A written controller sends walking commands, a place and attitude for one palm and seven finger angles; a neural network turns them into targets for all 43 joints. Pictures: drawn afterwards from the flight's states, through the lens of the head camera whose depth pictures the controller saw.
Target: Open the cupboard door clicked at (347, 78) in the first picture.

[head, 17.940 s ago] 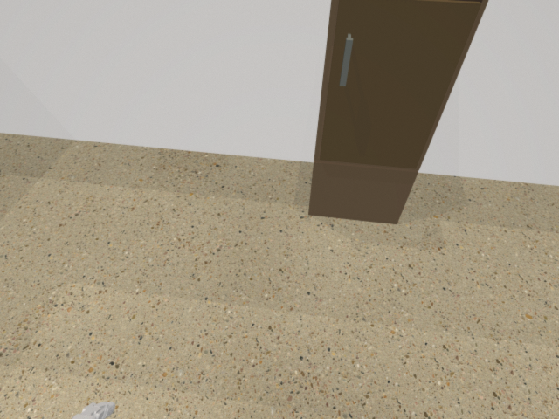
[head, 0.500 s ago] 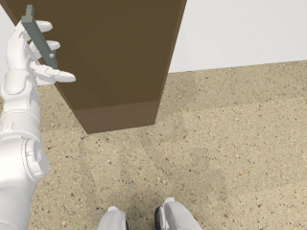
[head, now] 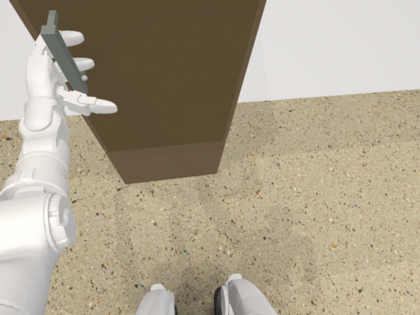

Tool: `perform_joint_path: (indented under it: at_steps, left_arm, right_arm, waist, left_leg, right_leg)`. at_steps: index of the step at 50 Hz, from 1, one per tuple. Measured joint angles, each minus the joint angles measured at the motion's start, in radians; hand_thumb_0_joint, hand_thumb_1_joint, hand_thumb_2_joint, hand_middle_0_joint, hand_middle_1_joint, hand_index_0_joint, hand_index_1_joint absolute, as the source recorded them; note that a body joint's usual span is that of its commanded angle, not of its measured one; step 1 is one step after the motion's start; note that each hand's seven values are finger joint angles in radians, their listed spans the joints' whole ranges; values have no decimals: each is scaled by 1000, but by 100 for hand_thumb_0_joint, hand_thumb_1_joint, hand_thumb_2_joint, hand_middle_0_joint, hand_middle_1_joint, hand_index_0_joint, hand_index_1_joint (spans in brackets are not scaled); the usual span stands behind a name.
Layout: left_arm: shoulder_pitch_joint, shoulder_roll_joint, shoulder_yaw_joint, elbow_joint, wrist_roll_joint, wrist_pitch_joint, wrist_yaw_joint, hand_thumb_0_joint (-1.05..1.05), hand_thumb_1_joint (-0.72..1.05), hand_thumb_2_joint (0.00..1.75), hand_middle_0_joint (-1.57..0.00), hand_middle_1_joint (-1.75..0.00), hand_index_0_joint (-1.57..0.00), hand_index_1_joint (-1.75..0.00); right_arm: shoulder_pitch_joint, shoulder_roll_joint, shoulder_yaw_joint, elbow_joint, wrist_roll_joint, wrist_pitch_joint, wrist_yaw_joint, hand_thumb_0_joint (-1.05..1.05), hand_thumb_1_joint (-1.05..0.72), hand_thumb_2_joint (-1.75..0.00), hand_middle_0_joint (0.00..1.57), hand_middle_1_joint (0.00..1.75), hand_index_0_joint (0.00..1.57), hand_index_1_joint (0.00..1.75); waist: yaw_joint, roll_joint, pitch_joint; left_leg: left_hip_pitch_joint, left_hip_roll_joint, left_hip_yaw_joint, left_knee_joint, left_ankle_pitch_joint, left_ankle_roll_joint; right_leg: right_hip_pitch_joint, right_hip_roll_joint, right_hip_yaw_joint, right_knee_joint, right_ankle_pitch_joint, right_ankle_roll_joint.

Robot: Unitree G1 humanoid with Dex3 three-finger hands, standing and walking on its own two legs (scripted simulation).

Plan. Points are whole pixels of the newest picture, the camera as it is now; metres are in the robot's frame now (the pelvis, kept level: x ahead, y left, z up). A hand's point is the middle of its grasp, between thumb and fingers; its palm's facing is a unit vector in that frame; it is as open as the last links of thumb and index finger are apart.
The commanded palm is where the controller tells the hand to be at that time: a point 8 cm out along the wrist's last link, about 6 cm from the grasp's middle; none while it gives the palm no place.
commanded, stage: slide the fingers in behind the handle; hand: left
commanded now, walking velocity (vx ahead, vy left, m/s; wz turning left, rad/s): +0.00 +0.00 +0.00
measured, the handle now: (68, 57) +0.58 +0.22 +0.09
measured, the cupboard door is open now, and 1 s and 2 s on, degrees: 0 1 42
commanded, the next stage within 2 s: close the thumb around the handle in 0.08 s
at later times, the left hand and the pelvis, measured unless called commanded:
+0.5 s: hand (84, 79) +0.52 +0.18 +0.08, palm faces +0.08 -1.00 -0.03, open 11.3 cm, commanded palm +0.50 +0.21 +0.08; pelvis +0.00 +0.00 +0.00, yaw +0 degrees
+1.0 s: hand (83, 80) +0.52 +0.19 +0.08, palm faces +0.08 -1.00 -0.02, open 5.6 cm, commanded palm +0.50 +0.22 +0.08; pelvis +0.00 +0.01 +0.00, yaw +0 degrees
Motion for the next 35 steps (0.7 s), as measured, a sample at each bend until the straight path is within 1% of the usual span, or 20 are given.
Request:
perform_joint_path:
  at_steps: [5, 11, 16, 19, 23, 35]
  left_arm:
    - [16, -16, -9, -6, -4, -8, 6, -1, -50, 30, -30, -120, -26, -121]
    - [21, -22, -9, -7, -2, -14, 7, -1, -50, 30, -30, -120, -26, -121]
    - [24, -24, -9, -9, -3, -17, 3, -1, -43, 33, -30, -121, -26, -121]
    - [24, -26, -10, -9, -4, -18, 4, -1, -33, 38, -31, -122, -26, -122]
    - [21, -27, -11, -7, -4, -19, 6, -1, -16, 45, -32, -124, -27, -124]
    - [24, -21, -5, -6, -5, -18, 4, 0, 48, 72, -36, -130, -32, -130]
  right_arm:
    - [-4, 0, -2, 4, 1, 1, 4, 0, -90, -90, 20, 30, 21, 30]
    - [-14, 4, -3, 3, 2, 1, 4, 0, -90, -90, 20, 30, 21, 30]
    - [-18, 6, -3, 0, 3, 2, 4, 0, -90, -90, 20, 30, 21, 30]
    - [-18, 6, -3, 2, 4, 2, 3, 0, -90, -90, 20, 30, 21, 30]
    - [-18, 7, -3, 5, 4, 2, 4, 0, -90, -90, 20, 30, 21, 30]
    - [-9, 5, -3, 8, 4, 2, 1, 0, -90, -90, 20, 30, 21, 30]
  waist:
    - [7, 2, -3]
    - [9, 1, -3]
    - [10, 1, -2]
    - [11, 2, -2]
    - [11, 3, -2]
    - [6, 3, -3]
  left_leg:
    - [13, -1, 0, -6, -2, 1]
    - [20, -3, 1, -8, -4, 2]
    - [22, -4, 3, -9, -4, 3]
    - [22, -4, 3, -8, -5, 4]
    - [20, -5, 3, -7, -4, 5]
    - [18, -5, 6, -5, -3, 7]
  right_leg:
    - [13, -1, 0, -6, -3, 1]
    - [20, -2, 2, -7, -5, 3]
    - [22, -3, 3, -8, -4, 4]
    - [21, -3, 4, -7, -5, 5]
    - [19, -4, 4, -6, -5, 6]
    - [17, -3, 7, -5, -1, 8]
